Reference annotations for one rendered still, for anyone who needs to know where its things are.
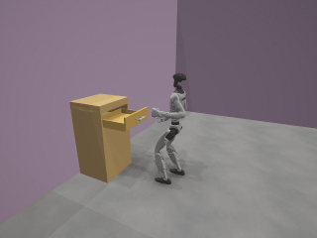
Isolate robot left hand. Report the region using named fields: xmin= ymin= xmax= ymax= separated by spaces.
xmin=152 ymin=108 xmax=159 ymax=118

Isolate robot right hand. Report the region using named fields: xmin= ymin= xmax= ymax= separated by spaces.
xmin=157 ymin=116 xmax=169 ymax=123

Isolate robot right upper arm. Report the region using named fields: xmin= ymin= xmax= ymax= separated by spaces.
xmin=183 ymin=90 xmax=187 ymax=111

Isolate drawer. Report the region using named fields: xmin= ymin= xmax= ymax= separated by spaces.
xmin=102 ymin=107 xmax=149 ymax=132

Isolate robot left forearm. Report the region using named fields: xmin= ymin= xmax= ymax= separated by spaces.
xmin=158 ymin=111 xmax=184 ymax=120

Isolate robot left upper arm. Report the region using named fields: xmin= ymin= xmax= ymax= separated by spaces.
xmin=170 ymin=93 xmax=186 ymax=119

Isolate robot right shin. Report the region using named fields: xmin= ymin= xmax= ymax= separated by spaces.
xmin=167 ymin=150 xmax=181 ymax=172

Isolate cabinet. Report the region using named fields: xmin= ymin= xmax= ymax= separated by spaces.
xmin=69 ymin=93 xmax=132 ymax=183

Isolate handle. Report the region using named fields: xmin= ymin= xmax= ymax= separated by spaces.
xmin=135 ymin=116 xmax=146 ymax=121

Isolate robot right foot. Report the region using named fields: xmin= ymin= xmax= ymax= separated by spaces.
xmin=169 ymin=169 xmax=185 ymax=176

